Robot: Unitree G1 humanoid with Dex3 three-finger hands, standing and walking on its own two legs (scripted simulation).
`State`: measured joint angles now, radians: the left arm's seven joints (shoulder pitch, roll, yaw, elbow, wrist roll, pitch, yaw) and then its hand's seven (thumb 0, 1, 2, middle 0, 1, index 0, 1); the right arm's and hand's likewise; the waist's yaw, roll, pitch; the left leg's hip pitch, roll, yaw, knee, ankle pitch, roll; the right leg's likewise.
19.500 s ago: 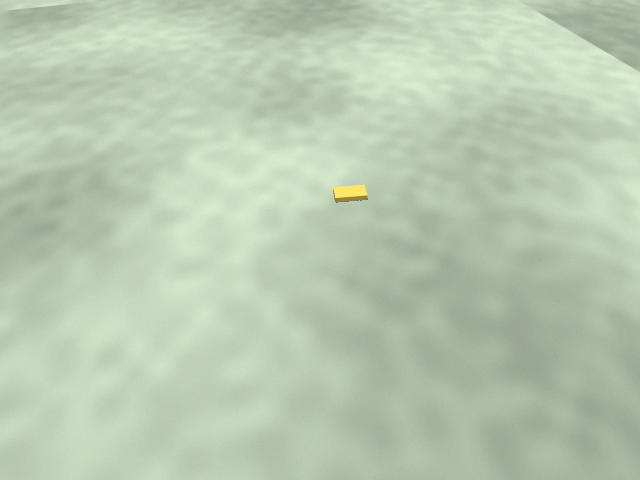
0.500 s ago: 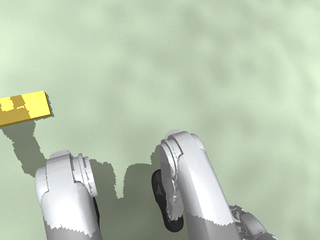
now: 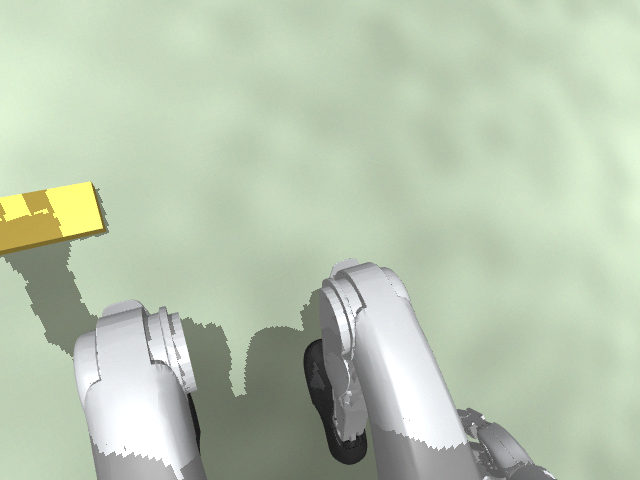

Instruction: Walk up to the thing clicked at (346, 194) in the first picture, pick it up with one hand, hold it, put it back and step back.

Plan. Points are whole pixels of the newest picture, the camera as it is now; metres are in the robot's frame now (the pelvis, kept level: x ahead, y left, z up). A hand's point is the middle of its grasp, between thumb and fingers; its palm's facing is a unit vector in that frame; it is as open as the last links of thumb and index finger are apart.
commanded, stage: rise first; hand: left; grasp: from above
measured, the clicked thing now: (42, 218) +0.46 +0.31 -0.30
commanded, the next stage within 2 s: approach in 0.52 s
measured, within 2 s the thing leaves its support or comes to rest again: neither
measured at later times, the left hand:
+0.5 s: hand out of the picture +0.42 +0.35 -0.18, palm faces -0.44 -0.12 -0.89, open 14.2 cm
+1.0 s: hand (22, 188) +0.47 +0.30 -0.18, palm faces -0.39 -0.08 -0.92, open 14.1 cm
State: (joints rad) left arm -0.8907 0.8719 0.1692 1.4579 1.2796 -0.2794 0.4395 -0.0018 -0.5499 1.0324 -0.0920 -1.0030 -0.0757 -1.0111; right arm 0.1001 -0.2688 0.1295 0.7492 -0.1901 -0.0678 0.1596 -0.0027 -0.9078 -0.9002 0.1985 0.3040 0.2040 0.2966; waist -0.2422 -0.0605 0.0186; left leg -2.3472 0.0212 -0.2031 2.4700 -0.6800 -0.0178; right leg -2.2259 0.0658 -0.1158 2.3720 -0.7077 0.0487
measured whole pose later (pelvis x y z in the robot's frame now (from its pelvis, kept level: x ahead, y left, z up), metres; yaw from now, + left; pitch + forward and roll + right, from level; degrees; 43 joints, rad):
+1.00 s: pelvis +0.00 +0.00 +0.00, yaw +0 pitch +32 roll -10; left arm -1.04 0.80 0.06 1.55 1.29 -0.20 0.49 0.00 -0.55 1.03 -0.09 -1.03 -0.08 -1.03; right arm 0.12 -0.27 0.15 0.74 -0.18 -0.09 0.15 0.00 -0.90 -0.89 0.20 0.30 0.20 0.30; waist -0.30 -0.05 0.00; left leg -2.36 0.02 -0.20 2.45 -0.66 -0.02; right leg -2.24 0.07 -0.11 2.36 -0.69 0.04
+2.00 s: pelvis +0.00 +0.00 -0.01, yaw -3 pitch +28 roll -12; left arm -1.02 0.97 0.15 1.69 1.29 -0.23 0.57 0.00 -0.55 1.03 -0.09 -0.97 -0.06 -0.98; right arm 0.12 -0.31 0.25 0.70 -0.25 -0.18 0.20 0.00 -0.90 -0.90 0.20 0.30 0.20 0.30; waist -0.36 -0.12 0.13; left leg -2.37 0.03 -0.25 2.53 -0.68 -0.02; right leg -2.25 0.09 -0.15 2.40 -0.68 0.06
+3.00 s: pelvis -0.01 +0.01 -0.01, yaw -5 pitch +25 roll -15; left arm -1.00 1.02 0.09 1.75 1.26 -0.25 0.69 0.00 -0.51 0.99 -0.10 -0.98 -0.08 -0.98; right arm 0.06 -0.34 0.35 0.67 -0.29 -0.26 0.26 0.00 -0.90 -0.90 0.20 0.30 0.20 0.30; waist -0.38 -0.18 0.20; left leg -2.32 0.03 -0.31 2.56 -0.71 -0.02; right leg -2.18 0.11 -0.19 2.38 -0.68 0.07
